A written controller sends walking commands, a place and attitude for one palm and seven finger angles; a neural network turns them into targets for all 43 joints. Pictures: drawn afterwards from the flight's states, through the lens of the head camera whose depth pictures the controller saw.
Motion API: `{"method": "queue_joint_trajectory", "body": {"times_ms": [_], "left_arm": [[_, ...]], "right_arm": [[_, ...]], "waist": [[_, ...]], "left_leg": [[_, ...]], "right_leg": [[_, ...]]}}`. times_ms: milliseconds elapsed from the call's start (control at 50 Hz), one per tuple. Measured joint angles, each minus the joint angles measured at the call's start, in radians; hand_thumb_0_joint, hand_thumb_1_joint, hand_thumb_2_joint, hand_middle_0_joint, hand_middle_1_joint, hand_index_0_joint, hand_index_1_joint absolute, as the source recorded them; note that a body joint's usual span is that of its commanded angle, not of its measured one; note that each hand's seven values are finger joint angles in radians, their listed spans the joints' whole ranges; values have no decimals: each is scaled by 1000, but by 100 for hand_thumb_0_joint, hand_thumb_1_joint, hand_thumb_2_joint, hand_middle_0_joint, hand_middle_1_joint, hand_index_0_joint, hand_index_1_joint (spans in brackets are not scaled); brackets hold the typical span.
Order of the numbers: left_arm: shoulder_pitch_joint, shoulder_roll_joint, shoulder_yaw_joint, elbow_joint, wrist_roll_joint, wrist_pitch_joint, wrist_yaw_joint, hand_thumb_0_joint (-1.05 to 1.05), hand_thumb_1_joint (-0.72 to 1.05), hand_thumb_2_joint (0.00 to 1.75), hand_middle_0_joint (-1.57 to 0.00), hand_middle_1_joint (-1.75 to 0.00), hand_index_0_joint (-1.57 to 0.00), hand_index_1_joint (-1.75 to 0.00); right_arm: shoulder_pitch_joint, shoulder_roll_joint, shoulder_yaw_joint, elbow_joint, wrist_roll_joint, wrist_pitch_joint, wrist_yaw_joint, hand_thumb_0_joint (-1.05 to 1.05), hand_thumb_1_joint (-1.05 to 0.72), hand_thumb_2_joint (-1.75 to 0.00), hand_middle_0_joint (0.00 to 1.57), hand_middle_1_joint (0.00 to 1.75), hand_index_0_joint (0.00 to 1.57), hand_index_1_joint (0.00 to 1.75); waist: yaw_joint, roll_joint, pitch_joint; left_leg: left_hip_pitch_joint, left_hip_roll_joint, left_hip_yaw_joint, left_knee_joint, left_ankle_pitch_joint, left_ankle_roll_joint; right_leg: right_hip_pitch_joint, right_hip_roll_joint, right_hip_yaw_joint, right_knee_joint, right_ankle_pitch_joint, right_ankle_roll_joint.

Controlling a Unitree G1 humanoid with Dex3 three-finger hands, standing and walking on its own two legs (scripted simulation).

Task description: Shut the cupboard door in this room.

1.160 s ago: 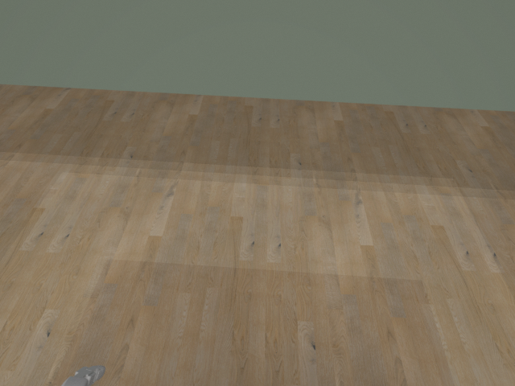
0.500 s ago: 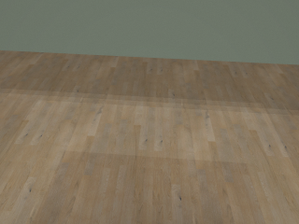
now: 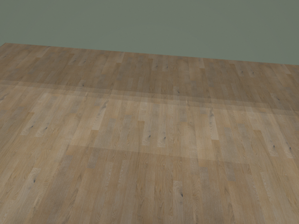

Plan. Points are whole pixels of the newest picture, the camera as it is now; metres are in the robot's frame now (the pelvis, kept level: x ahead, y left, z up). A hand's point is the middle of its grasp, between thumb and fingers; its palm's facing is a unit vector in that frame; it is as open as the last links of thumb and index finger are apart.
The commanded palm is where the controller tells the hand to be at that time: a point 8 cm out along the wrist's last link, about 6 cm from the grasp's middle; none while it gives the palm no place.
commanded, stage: turn or walk to find it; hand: left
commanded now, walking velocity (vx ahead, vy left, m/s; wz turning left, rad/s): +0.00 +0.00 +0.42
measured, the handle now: out of the picture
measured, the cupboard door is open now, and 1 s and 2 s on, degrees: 78 78 78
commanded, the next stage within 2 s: none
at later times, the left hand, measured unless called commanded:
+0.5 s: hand out of the picture +0.02 +0.22 -0.16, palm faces +0.19 -0.94 -0.27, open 7.4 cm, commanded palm none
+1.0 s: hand out of the picture -0.16 +0.22 -0.19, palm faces +0.45 -0.87 -0.22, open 7.4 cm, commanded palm none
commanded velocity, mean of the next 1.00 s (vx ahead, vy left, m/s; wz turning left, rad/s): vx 0.00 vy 0.00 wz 0.42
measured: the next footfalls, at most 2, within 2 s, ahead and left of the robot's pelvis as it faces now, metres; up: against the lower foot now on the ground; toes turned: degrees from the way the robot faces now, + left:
right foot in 0.52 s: +0.01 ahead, -0.12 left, +0.00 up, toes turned +11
left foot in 0.92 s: -0.09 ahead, +0.13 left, +0.00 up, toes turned +27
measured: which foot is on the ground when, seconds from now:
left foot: down 0.00-0.52, up 0.54-0.90, down 0.92-1.00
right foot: down 0.00-0.12, up 0.14-0.50, down 0.52-0.92, up 0.94-1.00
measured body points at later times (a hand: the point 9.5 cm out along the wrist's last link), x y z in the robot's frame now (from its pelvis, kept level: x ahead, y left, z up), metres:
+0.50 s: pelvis -0.04 +0.00 +0.00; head -0.01 +0.00 +0.45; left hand +0.01 +0.27 -0.14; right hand +0.04 -0.24 -0.15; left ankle +0.02 +0.12 -0.74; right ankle -0.04 -0.13 -0.72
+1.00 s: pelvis -0.08 +0.03 -0.01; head -0.06 +0.07 +0.44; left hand -0.18 +0.27 -0.18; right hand +0.10 -0.17 -0.14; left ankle -0.13 +0.11 -0.74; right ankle -0.05 -0.11 -0.70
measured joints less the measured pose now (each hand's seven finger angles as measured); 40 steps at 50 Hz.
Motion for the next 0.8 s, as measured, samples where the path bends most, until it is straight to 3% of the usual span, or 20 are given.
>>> {"method": "queue_joint_trajectory", "body": {"times_ms": [80, 140, 200, 280, 420, 520, 580, 660, 720, 800], "left_arm": [[22, -29, 0, -27, 5, 10, 3, 1, 91, 90, -20, -30, -21, -30], [43, -35, 7, -40, 5, 21, 4, 1, 91, 90, -20, -30, -21, -30], [47, -39, 14, -39, 4, 38, 7, 1, 91, 90, -20, -30, -21, -30], [38, -47, 28, -48, 3, 34, 4, 1, 91, 90, -20, -30, -21, -30], [18, -63, 40, -77, -4, 27, 8, 1, 91, 90, -20, -30, -20, -30], [27, -70, 42, -109, -6, 10, 10, 1, 91, 90, -20, -30, -20, -30], [48, -84, 36, -112, 6, 7, 15, 1, 91, 90, -20, -30, -20, -30], [90, -92, 32, -107, 6, 4, 15, 1, 91, 90, -20, -30, -21, -30], [109, -92, 30, -101, 8, -6, 15, 1, 91, 90, -20, -30, -21, -30], [124, -94, 27, -99, 15, -14, 12, 1, 91, 90, -20, -30, -21, -30]], "right_arm": [[28, 38, -8, -20, 2, 14, 4, 0, -91, -90, 20, 30, 20, 29], [48, 77, -9, -31, 1, 13, 10, 0, -91, -90, 20, 30, 20, 29], [63, 110, -10, -51, -2, 0, 6, 0, -90, -90, 21, 30, 21, 29], [78, 132, -12, -64, -2, -4, -5, 0, -90, -90, 21, 30, 21, 30], [82, 116, -36, -81, -6, 6, -12, 0, -90, -89, 21, 30, 21, 30], [83, 89, -57, -98, -5, 24, -5, 0, -90, -90, 21, 30, 21, 30], [74, 67, -78, -100, -7, 43, -1, 0, -90, -90, 21, 30, 21, 30], [77, 44, -88, -97, -9, 50, 11, 0, -91, -90, 20, 30, 20, 29], [80, 39, -87, -95, -7, 47, 13, 0, -91, -90, 20, 30, 20, 29], [66, 42, -79, -85, -3, 55, 11, 0, -91, -90, 20, 30, 20, 29]], "waist": [[-6, -7, 22], [3, -53, 30], [-2, -60, 34], [-8, -38, 35], [-24, 5, 19], [-22, 19, -5], [-13, 39, -6], [-9, 33, -15], [-10, 21, -10], [2, -1, 7]], "left_leg": [[-51, 9, 21, 99, -46, 7], [-53, -23, 38, 109, -49, 35], [-61, -31, 31, 83, -26, 49], [-58, -33, -7, 2, 38, 53], [-74, -50, -69, -61, 107, 41], [-117, -81, -106, -33, 122, 13], [-213, -85, -76, 225, -106, -7], [-290, -52, -10, 557, -118, -24], [-276, -12, 14, 620, -104, -40], [-201, 29, 44, 509, -160, -51]], "right_leg": [[-20, -18, -33, 64, -35, 10], [-47, -57, -28, 132, -73, 24], [-128, -38, 5, 345, -227, 32], [-186, -13, 19, 501, -236, 42], [-128, 2, 39, 353, -235, 51], [0, 9, 33, 53, -127, 33], [4, 5, 5, 49, -66, -5], [38, -20, -31, 10, -55, -12], [50, -37, -62, -1, -50, -10], [41, -66, -100, 18, -60, 1]]}}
